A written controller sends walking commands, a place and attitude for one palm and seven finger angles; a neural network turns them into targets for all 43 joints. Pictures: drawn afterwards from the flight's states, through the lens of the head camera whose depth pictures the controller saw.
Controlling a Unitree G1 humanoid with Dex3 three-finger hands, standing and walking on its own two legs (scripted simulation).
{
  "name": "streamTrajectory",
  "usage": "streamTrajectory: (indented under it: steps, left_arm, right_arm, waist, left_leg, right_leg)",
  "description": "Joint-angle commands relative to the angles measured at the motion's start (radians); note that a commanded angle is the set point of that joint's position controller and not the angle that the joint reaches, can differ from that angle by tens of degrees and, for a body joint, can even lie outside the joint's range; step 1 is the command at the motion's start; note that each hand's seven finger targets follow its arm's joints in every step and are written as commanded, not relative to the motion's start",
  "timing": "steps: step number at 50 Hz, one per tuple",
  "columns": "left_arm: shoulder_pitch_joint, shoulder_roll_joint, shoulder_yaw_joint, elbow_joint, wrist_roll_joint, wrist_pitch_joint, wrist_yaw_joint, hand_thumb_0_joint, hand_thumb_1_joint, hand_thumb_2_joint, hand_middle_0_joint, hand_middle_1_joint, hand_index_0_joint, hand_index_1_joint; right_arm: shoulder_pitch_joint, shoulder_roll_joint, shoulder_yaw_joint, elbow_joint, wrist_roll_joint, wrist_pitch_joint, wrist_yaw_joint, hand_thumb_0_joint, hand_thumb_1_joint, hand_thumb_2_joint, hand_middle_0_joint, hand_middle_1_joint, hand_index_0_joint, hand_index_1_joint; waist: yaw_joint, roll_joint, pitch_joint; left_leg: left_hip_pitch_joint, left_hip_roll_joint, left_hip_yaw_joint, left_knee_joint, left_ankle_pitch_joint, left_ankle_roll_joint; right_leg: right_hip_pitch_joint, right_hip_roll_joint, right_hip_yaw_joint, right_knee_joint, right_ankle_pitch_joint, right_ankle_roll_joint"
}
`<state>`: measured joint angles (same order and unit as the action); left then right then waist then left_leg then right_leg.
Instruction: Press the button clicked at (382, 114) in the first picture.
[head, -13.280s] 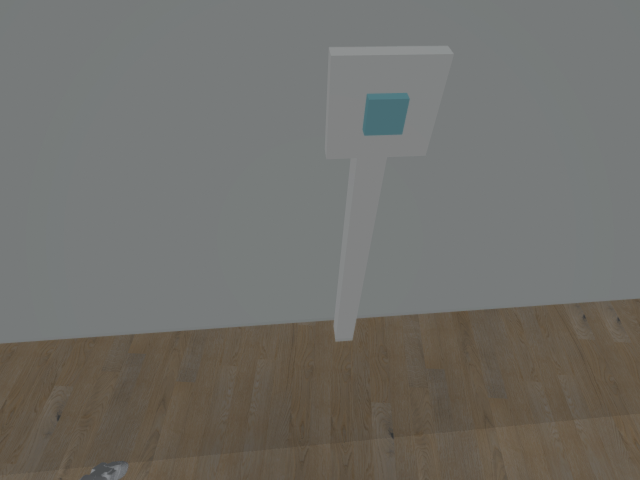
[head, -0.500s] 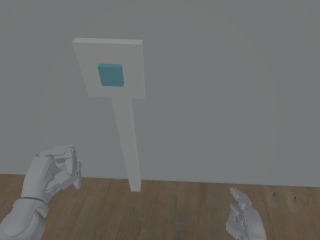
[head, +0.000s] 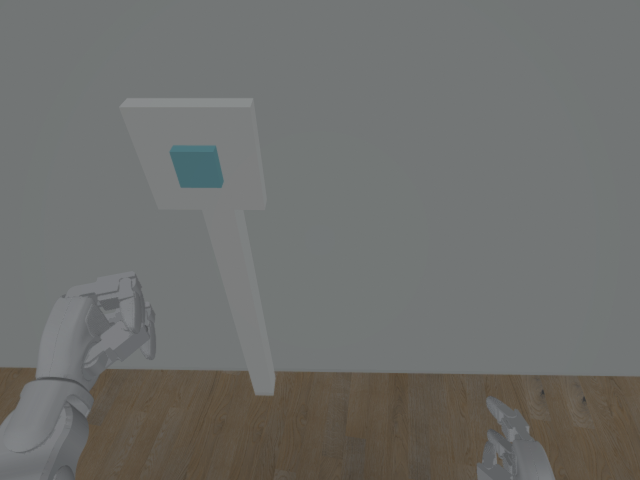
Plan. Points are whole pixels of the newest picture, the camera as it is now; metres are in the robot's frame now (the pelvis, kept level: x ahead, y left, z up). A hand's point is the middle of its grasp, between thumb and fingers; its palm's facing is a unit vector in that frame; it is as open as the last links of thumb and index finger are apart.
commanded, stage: raise the hand and make a fist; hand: left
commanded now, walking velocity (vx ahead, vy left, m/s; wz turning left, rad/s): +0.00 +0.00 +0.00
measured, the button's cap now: (198, 165) +0.52 +0.24 +0.14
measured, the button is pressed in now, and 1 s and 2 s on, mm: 0 0 0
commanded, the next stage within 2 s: aim a knuckle at the button in 0.06 s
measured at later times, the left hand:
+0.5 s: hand (168, 288) +0.29 +0.21 +0.13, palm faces +0.07 -1.00 -0.04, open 3.1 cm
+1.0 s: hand (190, 253) +0.36 +0.21 +0.12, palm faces +0.08 -1.00 -0.01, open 3.1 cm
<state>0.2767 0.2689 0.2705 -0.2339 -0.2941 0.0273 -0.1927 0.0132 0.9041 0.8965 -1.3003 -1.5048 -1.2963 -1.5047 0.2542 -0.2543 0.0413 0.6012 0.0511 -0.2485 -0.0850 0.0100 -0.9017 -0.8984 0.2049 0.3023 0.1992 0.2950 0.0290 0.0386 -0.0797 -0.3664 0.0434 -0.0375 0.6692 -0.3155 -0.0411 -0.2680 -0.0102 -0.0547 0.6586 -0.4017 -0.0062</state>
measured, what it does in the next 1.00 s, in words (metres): stands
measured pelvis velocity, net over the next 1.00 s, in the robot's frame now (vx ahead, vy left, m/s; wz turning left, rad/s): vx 0.00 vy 0.02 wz -0.02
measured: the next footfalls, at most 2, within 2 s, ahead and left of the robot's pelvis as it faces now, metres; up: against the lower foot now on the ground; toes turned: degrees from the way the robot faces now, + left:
none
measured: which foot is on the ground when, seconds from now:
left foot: down 0.00-1.00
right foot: down 0.00-1.00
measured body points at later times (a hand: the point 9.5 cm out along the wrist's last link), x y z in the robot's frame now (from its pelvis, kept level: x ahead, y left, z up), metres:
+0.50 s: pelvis +0.00 -0.01 +0.00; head +0.00 -0.03 +0.45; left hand +0.28 +0.26 +0.13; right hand +0.18 -0.25 -0.08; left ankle +0.02 +0.15 -0.72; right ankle -0.03 -0.11 -0.72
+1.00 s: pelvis +0.00 +0.02 +0.00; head +0.01 +0.01 +0.45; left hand +0.35 +0.26 +0.12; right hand +0.15 -0.23 -0.09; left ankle +0.02 +0.15 -0.72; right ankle -0.03 -0.11 -0.72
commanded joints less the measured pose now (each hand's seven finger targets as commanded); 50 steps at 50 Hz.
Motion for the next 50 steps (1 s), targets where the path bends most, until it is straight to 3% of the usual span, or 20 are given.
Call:
streamTrajectory:
  steps: [1, 8, 9, 11, 13, 20, 22, 23, 24, 30, 32, 34, 36, 38, 40, 41, 45, 46, 48, 50]
  left_arm:
    - [-0.163, 0.167, 0.07, -0.182, -0.018, -0.077, -0.015, 0.0, 0.9, 0.9, -1.3, -1.5, -1.3, -1.5]
    - [-0.177, 0.183, 0.105, -0.16, -0.04, -0.063, -0.025, 0.0, 0.9, 0.9, -1.3, -1.5, -1.3, -1.5]
    - [-0.23, 0.176, 0.09, -0.159, -0.039, -0.07, -0.024, 0.0, 0.9, 0.9, -1.3, -1.5, -1.3, -1.5]
    - [-0.314, 0.194, 0.098, -0.108, -0.036, -0.083, -0.016, 0.0, 0.9, 0.9, -1.3, -1.5, -1.3, -1.5]
    - [-0.369, 0.218, 0.119, -0.049, -0.034, -0.099, -0.019, 0.0, 0.9, 0.9, -1.3, -1.5, -1.3, -1.5]
    - [-0.503, 0.245, 0.11, 0.093, -0.024, -0.099, -0.062, 0.0, 0.9, 0.9, -1.3, -1.5, -1.3, -1.5]
    - [-0.527, 0.22, 0.087, 0.125, -0.027, -0.095, -0.066, 0.0, 0.9, 0.9, -1.3, -1.5, -1.3, -1.5]
    - [-0.532, 0.237, 0.105, 0.139, -0.026, -0.094, -0.064, 0.0, 0.9, 0.9, -1.3, -1.5, -1.3, -1.5]
    - [-0.544, 0.222, 0.099, 0.149, -0.027, -0.095, -0.061, 0.0, 0.9, 0.9, -1.3, -1.5, -1.3, -1.5]
    - [-0.562, 0.222, 0.107, 0.159, 0.003, -0.111, -0.012, 0.0, 0.9, 0.9, -1.3, -1.5, -1.3, -1.5]
    - [-0.563, 0.215, 0.104, 0.174, 0.012, -0.115, 0.001, 0.0, 0.9, 0.9, -1.3, -1.5, -1.3, -1.5]
    - [-0.58, 0.199, 0.086, 0.165, 0.025, -0.117, 0.015, 0.0, 0.9, 0.9, -1.3, -1.5, -1.3, -1.5]
    - [-0.619, 0.203, 0.081, 0.163, 0.034, -0.123, 0.028, 0.0, 0.9, 0.9, -1.3, -1.5, -1.3, -1.5]
    - [-0.652, 0.178, 0.05, 0.151, 0.044, -0.129, 0.034, 0.0, 0.9, 0.9, -1.3, -1.5, -1.3, -1.5]
    - [-0.714, 0.17, 0.033, 0.185, 0.047, -0.13, 0.041, 0.0, 0.9, 0.9, -1.3, -1.5, -1.3, -1.5]
    - [-0.745, 0.168, 0.027, 0.214, 0.047, -0.131, 0.045, 0.0, 0.9, 0.9, -1.3, -1.5, -1.3, -1.5]
    - [-0.834, 0.19, 0.038, 0.3, 0.058, -0.13, 0.052, 0.0, 0.9, 0.9, -1.3, -1.5, -1.3, -1.5]
    - [-0.856, 0.214, 0.058, 0.333, 0.06, -0.131, 0.057, 0.0, 0.9, 0.9, -1.3, -1.5, -1.3, -1.5]
    - [-0.912, 0.19, 0.03, 0.345, 0.069, -0.138, 0.058, 0.0, 0.9, 0.9, -1.3, -1.5, -1.3, -1.5]
    - [-0.93, 0.213, 0.048, 0.396, 0.074, -0.144, 0.062, 0.0, 0.9, 0.9, -1.3, -1.5, -1.3, -1.5]
  right_arm:
    - [-0.128, -0.096, -0.042, -0.16, 0.005, -0.064, -0.008, 0.0, -0.9, -0.9, 0.2, 0.3, 0.2, 0.3]
    - [-0.141, -0.093, -0.04, -0.168, 0.007, -0.064, -0.018, 0.0, -0.9, -0.9, 0.2, 0.3, 0.2, 0.3]
    - [-0.144, -0.094, -0.038, -0.162, 0.007, -0.065, -0.019, 0.0, -0.9, -0.9, 0.2, 0.3, 0.2, 0.3]
    - [-0.136, -0.097, -0.039, -0.138, 0.005, -0.065, -0.024, 0.0, -0.9, -0.9, 0.2, 0.3, 0.2, 0.3]
    - [-0.135, -0.1, -0.04, -0.123, 0.006, -0.064, -0.027, 0.0, -0.9, -0.9, 0.2, 0.3, 0.2, 0.3]
    - [-0.138, -0.107, -0.041, -0.109, 0.01, -0.05, -0.036, 0.0, -0.9, -0.9, 0.2, 0.3, 0.2, 0.3]
    - [-0.134, -0.108, -0.043, -0.114, 0.011, -0.046, -0.035, 0.0, -0.9, -0.9, 0.2, 0.3, 0.2, 0.3]
    - [-0.132, -0.11, -0.046, -0.111, 0.011, -0.043, -0.035, 0.0, -0.9, -0.9, 0.2, 0.3, 0.2, 0.3]
    - [-0.13, -0.108, -0.045, -0.114, 0.007, -0.041, -0.033, 0.0, -0.9, -0.9, 0.2, 0.3, 0.2, 0.3]
    - [-0.114, -0.109, -0.06, -0.121, 0.003, -0.019, -0.016, 0.0, -0.9, -0.9, 0.2, 0.3, 0.2, 0.3]
    - [-0.111, -0.11, -0.062, -0.122, 0.002, -0.007, -0.011, 0.0, -0.9, -0.9, 0.2, 0.3, 0.2, 0.3]
    - [-0.113, -0.106, -0.061, -0.126, 0.001, 0.003, -0.007, 0.0, -0.9, -0.9, 0.2, 0.3, 0.2, 0.3]
    - [-0.106, -0.107, -0.063, -0.12, -0.001, 0.012, -0.004, 0.0, -0.9, -0.9, 0.2, 0.3, 0.2, 0.3]
    - [-0.106, -0.104, -0.065, -0.121, 0.0, 0.02, -0.003, 0.0, -0.9, -0.9, 0.2, 0.3, 0.2, 0.3]
    - [-0.097, -0.109, -0.062, -0.109, 0.0, 0.029, -0.006, 0.0, -0.9, -0.9, 0.2, 0.3, 0.2, 0.3]
    - [-0.092, -0.113, -0.062, -0.1, 0.0, 0.035, -0.009, 0.0, -0.9, -0.9, 0.2, 0.3, 0.2, 0.3]
    - [-0.084, -0.118, -0.06, -0.087, -0.001, 0.058, -0.016, 0.0, -0.9, -0.9, 0.2, 0.3, 0.2, 0.3]
    - [-0.077, -0.12, -0.062, -0.08, -0.002, 0.065, -0.016, 0.0, -0.9, -0.9, 0.2, 0.3, 0.2, 0.3]
    - [-0.075, -0.117, -0.061, -0.085, -0.002, 0.073, -0.014, 0.0, -0.9, -0.9, 0.2, 0.3, 0.2, 0.3]
    - [-0.066, -0.119, -0.061, -0.081, -0.002, 0.083, -0.013, 0.0, -0.9, -0.9, 0.2, 0.3, 0.2, 0.3]
  waist:
    - [0.002, 0.006, -0.066]
    - [0.007, -0.064, -0.07]
    - [-0.001, -0.038, -0.07]
    - [-0.018, -0.071, -0.035]
    - [-0.021, -0.059, -0.034]
    - [-0.019, 0.004, -0.119]
    - [-0.02, -0.037, -0.131]
    - [-0.015, -0.014, -0.137]
    - [-0.014, -0.042, -0.15]
    - [-0.003, -0.029, -0.195]
    - [-0.004, -0.053, -0.188]
    - [-0.005, -0.003, -0.184]
    - [-0.012, -0.012, -0.179]
    - [-0.022, 0.03, -0.192]
    - [-0.039, 0.011, -0.174]
    - [-0.048, -0.032, -0.154]
    - [-0.052, -0.001, -0.183]
    - [-0.052, -0.038, -0.186]
    - [-0.054, 0.005, -0.219]
    - [-0.051, 0.006, -0.227]
  left_leg:
    - [0.112, -0.05, 0.04, -0.073, 0.169, 0.066]
    - [0.104, -0.054, 0.042, -0.073, 0.148, 0.069]
    - [0.111, -0.056, 0.044, -0.069, 0.149, 0.07]
    - [0.1, -0.053, 0.04, -0.063, 0.135, 0.071]
    - [0.098, -0.053, 0.039, -0.064, 0.122, 0.07]
    - [0.133, -0.056, 0.044, -0.06, 0.191, 0.07]
    - [0.131, -0.055, 0.041, -0.061, 0.205, 0.072]
    - [0.133, -0.056, 0.044, -0.06, 0.211, 0.069]
    - [0.134, -0.057, 0.041, -0.064, 0.221, 0.07]
    - [0.166, -0.052, 0.054, -0.067, 0.306, 0.067]
    - [0.153, -0.05, 0.058, -0.071, 0.313, 0.067]
    - [0.16, -0.05, 0.06, -0.073, 0.323, 0.064]
    - [0.16, -0.045, 0.055, -0.07, 0.328, 0.065]
    - [0.182, -0.043, 0.056, -0.07, 0.331, 0.061]
    - [0.174, -0.039, 0.046, -0.075, 0.297, 0.059]
    - [0.159, -0.036, 0.041, -0.075, 0.278, 0.062]
    - [0.163, -0.039, 0.039, -0.076, 0.253, 0.059]
    - [0.151, -0.037, 0.035, -0.075, 0.246, 0.061]
    - [0.167, -0.039, 0.034, -0.072, 0.257, 0.059]
    - [0.162, -0.037, 0.03, -0.071, 0.249, 0.056]
  right_leg:
    - [-0.068, 0.014, 0.001, -0.14, 0.272, 0.015]
    - [-0.064, 0.0, 0.026, -0.161, 0.255, 0.033]
    - [-0.076, -0.001, 0.031, -0.16, 0.262, 0.035]
    - [-0.097, 0.002, 0.036, -0.168, 0.237, 0.037]
    - [-0.099, -0.004, 0.048, -0.17, 0.214, 0.037]
    - [-0.053, -0.008, 0.044, -0.142, 0.332, 0.029]
    - [-0.049, -0.005, 0.038, -0.137, 0.36, 0.032]
    - [-0.045, -0.006, 0.039, -0.134, 0.369, 0.03]
    - [-0.039, -0.005, 0.03, -0.127, 0.387, 0.03]
    - [-0.025, 0.005, 0.006, -0.094, 0.469, 0.019]
    - [-0.016, 0.005, 0.006, -0.092, 0.482, 0.019]
    - [-0.025, 0.007, 0.002, -0.086, 0.474, 0.012]
    - [-0.03, 0.012, -0.001, -0.087, 0.462, 0.008]
    - [-0.046, 0.013, 0.0, -0.084, 0.451, 0.006]
    - [-0.071, 0.016, -0.005, -0.088, 0.405, 0.004]
    - [-0.078, 0.02, -0.006, -0.095, 0.384, 0.005]
    - [-0.088, 0.016, 0.0, -0.094, 0.355, 0.001]
    - [-0.083, 0.017, 0.0, -0.097, 0.344, 0.001]
    - [-0.087, 0.015, 0.001, -0.088, 0.349, -0.002]
    - [-0.091, 0.018, 0.0, -0.085, 0.333, -0.005]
